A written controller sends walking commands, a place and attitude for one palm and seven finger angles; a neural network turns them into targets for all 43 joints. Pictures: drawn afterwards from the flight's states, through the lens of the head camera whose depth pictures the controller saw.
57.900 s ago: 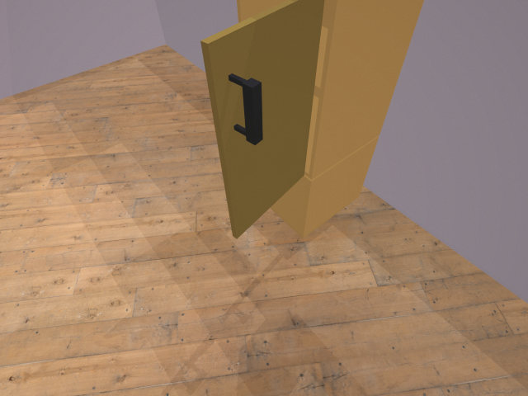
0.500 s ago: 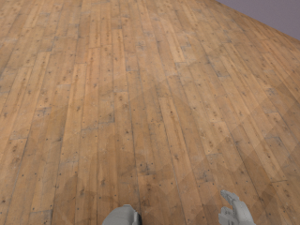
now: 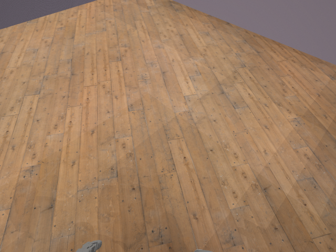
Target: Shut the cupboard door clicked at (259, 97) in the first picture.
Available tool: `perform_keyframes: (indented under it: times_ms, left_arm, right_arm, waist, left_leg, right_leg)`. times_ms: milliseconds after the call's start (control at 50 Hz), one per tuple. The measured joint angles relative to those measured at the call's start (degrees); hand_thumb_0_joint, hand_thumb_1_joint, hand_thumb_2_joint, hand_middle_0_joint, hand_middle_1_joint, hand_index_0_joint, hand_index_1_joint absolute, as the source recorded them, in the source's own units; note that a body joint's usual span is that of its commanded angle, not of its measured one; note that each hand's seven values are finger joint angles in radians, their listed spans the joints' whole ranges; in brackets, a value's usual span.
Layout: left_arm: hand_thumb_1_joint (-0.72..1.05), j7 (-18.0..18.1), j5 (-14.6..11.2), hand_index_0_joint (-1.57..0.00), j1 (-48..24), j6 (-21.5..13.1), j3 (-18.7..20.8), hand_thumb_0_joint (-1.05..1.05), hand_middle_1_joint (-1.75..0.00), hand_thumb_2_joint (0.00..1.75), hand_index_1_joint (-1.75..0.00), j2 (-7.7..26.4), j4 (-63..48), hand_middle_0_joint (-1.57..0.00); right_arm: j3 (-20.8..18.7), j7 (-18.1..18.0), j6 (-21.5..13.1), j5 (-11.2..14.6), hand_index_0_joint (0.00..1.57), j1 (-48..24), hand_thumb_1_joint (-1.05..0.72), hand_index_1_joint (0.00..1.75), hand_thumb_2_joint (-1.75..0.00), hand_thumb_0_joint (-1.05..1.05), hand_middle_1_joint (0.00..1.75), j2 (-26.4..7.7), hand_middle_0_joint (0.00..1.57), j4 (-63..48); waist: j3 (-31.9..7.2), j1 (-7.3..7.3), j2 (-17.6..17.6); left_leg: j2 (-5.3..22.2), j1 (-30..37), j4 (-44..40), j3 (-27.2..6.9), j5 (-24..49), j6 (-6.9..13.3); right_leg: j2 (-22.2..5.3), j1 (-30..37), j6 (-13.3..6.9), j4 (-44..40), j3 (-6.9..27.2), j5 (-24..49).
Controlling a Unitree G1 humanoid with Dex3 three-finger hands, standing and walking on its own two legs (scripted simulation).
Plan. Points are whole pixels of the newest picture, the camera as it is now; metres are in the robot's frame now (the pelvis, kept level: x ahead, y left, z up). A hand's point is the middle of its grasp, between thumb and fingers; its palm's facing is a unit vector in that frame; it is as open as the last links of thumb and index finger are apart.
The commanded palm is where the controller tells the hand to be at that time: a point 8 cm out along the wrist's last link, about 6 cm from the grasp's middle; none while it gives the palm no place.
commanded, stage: turn to face it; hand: left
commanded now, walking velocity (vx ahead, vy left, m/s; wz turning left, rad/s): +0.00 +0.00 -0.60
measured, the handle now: out of the picture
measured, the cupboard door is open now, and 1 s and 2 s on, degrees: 41 41 41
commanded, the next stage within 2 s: none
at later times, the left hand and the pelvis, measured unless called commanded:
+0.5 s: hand (87, 236) +0.19 +0.23 -0.16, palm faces -0.17 -0.96 -0.22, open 7.3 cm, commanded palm none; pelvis +0.07 +0.04 +0.01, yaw -16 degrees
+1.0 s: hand (119, 204) +0.28 +0.15 -0.16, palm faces -0.54 -0.81 -0.23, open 7.4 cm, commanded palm none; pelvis +0.09 +0.03 +0.00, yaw -34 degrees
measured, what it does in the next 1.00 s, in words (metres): steps on the spot, turning right: left foot, then right foot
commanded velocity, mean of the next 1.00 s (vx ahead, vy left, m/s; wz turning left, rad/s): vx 0.00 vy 0.00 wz -0.60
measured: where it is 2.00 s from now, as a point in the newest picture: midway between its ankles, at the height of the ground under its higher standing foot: outside the picture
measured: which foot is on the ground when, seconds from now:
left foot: down 0.00-0.02, up 0.04-0.36, down 0.38-0.72, up 0.74-1.00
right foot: down 0.00-0.38, up 0.40-0.70, down 0.72-1.00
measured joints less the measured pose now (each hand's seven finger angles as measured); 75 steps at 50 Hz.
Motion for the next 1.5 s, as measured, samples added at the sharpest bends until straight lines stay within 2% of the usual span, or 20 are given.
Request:
perform_keyframes:
  times_ms: [80,140,240,360,400,440,500,580,660,720,780,840,1000,1040,1080,1160,1300,1380,1440,1500]
  left_arm:
    - [0.91,0.8,-0.2,-0.20,1.5,-1.1,0.0,0.00,-0.30,0.90,-0.30,-1.2,0.1,-0.20]
    - [0.93,2.0,-0.5,-0.21,2.9,-0.4,1.1,0.00,-0.30,0.90,-0.30,-1.1,0.5,-0.20]
    - [0.93,1.6,0.2,-0.21,4.6,0.6,1.8,0.00,-0.30,0.90,-0.30,0.4,1.1,-0.20]
    - [0.91,0.6,0.2,-0.21,5.9,1.8,2.8,0.00,-0.30,0.90,-0.30,1.9,0.2,-0.20]
    - [0.91,0.4,-0.3,-0.21,6.0,2.4,3.0,0.00,-0.30,0.90,-0.30,2.6,-0.3,-0.20]
    - [0.91,0.1,-0.2,-0.20,5.4,2.9,3.2,0.01,-0.30,0.90,-0.30,3.8,-0.7,-0.20]
    - [0.91,-0.6,-0.2,-0.20,4.3,3.3,3.6,0.01,-0.30,0.90,-0.30,5.2,-1.7,-0.20]
    - [0.91,-1.5,-0.2,-0.20,3.4,3.8,3.6,0.01,-0.30,0.90,-0.30,5.9,-3.6,-0.20]
    - [0.91,-1.9,-0.1,-0.20,2.5,3.6,3.3,0.01,-0.30,0.90,-0.30,6.1,-4.7,-0.20]
    - [0.91,-2.1,0.0,-0.20,2.6,2.5,2.7,0.01,-0.30,0.90,-0.30,6.7,-5.7,-0.20]
    - [0.91,-1.1,0.0,-0.20,2.0,1.2,1.8,0.00,-0.30,0.90,-0.30,5.3,-5.4,-0.20]
    - [0.91,-0.1,0.1,-0.20,2.6,1.6,1.3,0.00,-0.30,0.90,-0.30,4.2,-5.3,-0.20]
    - [0.90,-0.2,0.2,-0.21,3.4,2.9,1.2,0.01,-0.30,0.90,-0.30,3.9,-3.8,-0.20]
    - [0.90,-0.3,-0.3,-0.21,3.3,3.6,1.4,0.01,-0.30,0.90,-0.30,4.0,-3.6,-0.20]
    - [0.90,-0.6,-0.2,-0.21,2.6,4.2,1.8,0.01,-0.30,0.90,-0.30,4.6,-3.2,-0.20]
    - [0.91,-1.6,-0.1,-0.20,1.4,4.4,2.7,0.01,-0.30,0.90,-0.30,5.3,-3.1,-0.20]
    - [0.91,-2.0,-0.3,-0.20,-0.4,4.3,2.7,0.01,-0.30,0.90,-0.30,4.8,-4.1,-0.20]
    - [0.91,-2.0,-0.1,-0.20,-0.3,3.0,2.1,0.01,-0.30,0.90,-0.30,5.0,-5.4,-0.20]
    - [0.91,-0.9,-0.1,-0.20,-0.5,1.7,1.5,0.01,-0.30,0.90,-0.30,3.6,-4.9,-0.20]
    - [0.91,0.0,-0.1,-0.20,0.5,1.7,1.1,0.00,-0.30,0.90,-0.30,2.7,-4.6,-0.20]
  right_arm:
    - [-0.7,0.1,2.0,0.9,0.20,-3.8,-0.91,0.29,-0.89,0.01,0.30,-0.1,0.20,-0.4]
    - [-1.0,0.3,2.9,0.7,0.20,-7.5,-0.91,0.29,-0.89,0.01,0.30,-0.3,0.20,-2.8]
    - [-1.6,0.5,3.3,0.3,0.20,-13.1,-0.92,0.29,-0.89,0.01,0.30,-1.4,0.20,-7.2]
    - [-1.6,0.6,2.1,0.7,0.20,-17.5,-0.92,0.29,-0.89,0.01,0.30,-3.2,0.20,-11.3]
    - [-1.3,0.4,1.2,0.4,0.20,-17.8,-0.92,0.29,-0.89,0.01,0.30,-3.7,0.20,-12.4]
    - [-0.7,0.5,0.9,-0.2,0.20,-18.0,-0.91,0.29,-0.89,0.01,0.30,-3.4,0.20,-13.2]
    - [-0.1,0.5,1.2,-0.8,0.20,-17.2,-0.91,0.29,-0.89,0.01,0.30,-3.2,0.20,-14.2]
    - [-0.1,0.8,2.0,-0.9,0.21,-16.1,-0.90,0.29,-0.89,0.01,0.30,-4.0,0.21,-14.2]
    - [-0.7,1.3,2.5,-0.8,0.21,-14.8,-0.90,0.30,-0.89,0.01,0.30,-5.1,0.21,-13.6]
    - [-1.4,1.6,3.0,-0.3,0.21,-13.0,-0.90,0.30,-0.89,0.01,0.30,-6.3,0.21,-13.2]
    - [-2.3,1.2,4.8,0.3,0.20,-13.4,-0.90,0.29,-0.89,0.01,0.30,-8.5,0.21,-12.0]
    - [-2.4,0.9,5.3,0.5,0.20,-13.8,-0.91,0.29,-0.89,0.01,0.30,-8.9,0.20,-11.2]
    - [-1.4,1.3,3.6,0.8,0.20,-13.0,-0.91,0.29,-0.90,0.01,0.30,-6.6,0.20,-12.9]
    - [-1.0,1.2,2.6,0.4,0.20,-12.2,-0.91,0.29,-0.90,0.01,0.30,-6.2,0.20,-13.3]
    - [-0.3,1.1,2.1,-0.2,0.20,-11.7,-0.91,0.29,-0.90,0.01,0.30,-5.2,0.20,-13.2]
    - [0.6,0.7,1.9,-0.7,0.20,-10.1,-0.90,0.29,-0.89,0.01,0.30,-3.7,0.20,-12.7]
    - [-0.3,1.0,2.2,-0.8,0.21,-9.0,-0.90,0.30,-0.89,0.01,0.30,-3.9,0.21,-11.3]
    - [-1.2,1.6,2.9,-0.3,0.21,-8.2,-0.90,0.30,-0.89,0.01,0.30,-5.1,0.21,-11.0]
    - [-2.0,1.2,4.9,0.1,0.21,-10.0,-0.90,0.29,-0.89,0.01,0.30,-7.1,0.21,-10.3]
    - [-2.3,0.9,5.3,0.3,0.20,-12.1,-0.91,0.29,-0.89,0.01,0.30,-7.7,0.20,-10.2]
  waist:
    - [2.1,0.53,1.5]
    - [2.1,0.75,1.6]
    - [0.6,1.87,0.6]
    - [-0.6,4.02,-1.0]
    - [-1.4,4.11,-1.0]
    - [-0.9,4.60,-1.8]
    - [-0.3,4.79,-1.4]
    - [0.0,4.63,0.3]
    - [0.3,3.71,1.7]
    - [-0.1,3.09,1.7]
    - [0.8,2.83,3.8]
    - [1.2,2.67,3.2]
    - [0.4,2.39,-1.0]
    - [-0.3,2.10,-1.2]
    - [-0.2,2.18,-1.9]
    - [0.2,2.31,-1.7]
    - [0.7,1.47,1.2]
    - [-0.1,1.13,1.7]
    - [0.7,1.09,4.0]
    - [1.2,1.23,3.8]
  left_leg:
    - [1.9,-13.1,29.8,-2.2,-6.7,-3.8]
    - [3.5,-21.4,38.2,-4.6,-4.0,-5.7]
    - [5.7,-25.7,29.1,-6.6,-0.1,-7.1]
    - [4.7,-18.9,9.9,-7.1,5.2,-7.3]
    - [5.0,-16.8,5.7,-6.5,8.2,-5.9]
    - [5.5,-15.9,6.7,-4.8,7.3,-4.9]
    - [7.1,-13.2,4.6,-3.0,7.3,-4.7]
    - [9.4,-10.8,2.9,-0.4,7.4,-5.1]
    - [11.3,-10.5,4.8,2.4,5.5,-6.0]
    - [12.2,-12.4,10.8,4.3,2.2,-7.1]
    - [10.2,-19.4,27.3,-1.9,-6.6,-7.7]
    - [7.7,-24.3,35.9,-4.1,-4.7,-8.3]
    - [4.9,-19.7,13.9,-3.9,3.0,-8.2]
    - [5.1,-17.9,8.1,-3.8,7.4,-5.8]
    - [5.9,-17.7,9.2,-2.3,6.8,-4.0]
    - [7.7,-14.5,5.0,0.0,7.6,-3.9]
    - [11.4,-12.0,3.2,4.2,7.8,-5.1]
    - [12.9,-13.9,9.5,6.6,4.3,-6.8]
    - [11.1,-20.4,25.2,-0.1,-5.4,-7.8]
    - [8.4,-25.3,35.0,-3.4,-3.3,-8.5]
  right_leg:
    - [2.8,1.6,-1.9,-0.9,1.0,-5.5]
    - [3.8,2.9,-2.0,-4.3,2.1,-3.7]
    - [3.8,3.3,-1.3,-6.6,5.2,-3.0]
    - [3.6,2.2,1.0,-3.2,10.2,-5.4]
    - [4.1,0.4,1.7,1.3,10.8,-9.8]
    - [3.6,-2.9,2.4,12.0,8.8,-18.0]
    - [2.2,-6.3,3.7,24.4,4.6,-20.5]
    - [-0.2,-5.2,4.3,21.5,1.1,-18.1]
    - [-0.9,-1.1,3.8,11.9,-0.2,-15.5]
    - [-1.4,4.5,1.9,-0.2,-0.5,-6.4]
    - [-0.2,2.8,0.8,2.5,0.6,-10.0]
    - [0.2,3.2,1.1,0.2,2.9,-9.0]
    - [0.7,2.7,2.7,-1.5,8.8,-7.4]
    - [1.6,0.7,3.0,2.3,9.6,-10.8]
    - [2.1,-2.7,2.8,12.6,8.7,-18.1]
    - [1.1,-6.5,3.8,27.0,4.3,-18.8]
    - [-0.7,-1.4,3.8,15.0,0.3,-18.0]
    - [-1.2,5.6,1.6,-1.2,-0.2,-8.4]
    - [0.1,4.2,0.5,1.2,0.7,-10.9]
    - [0.7,4.9,0.6,-1.1,2.6,-9.5]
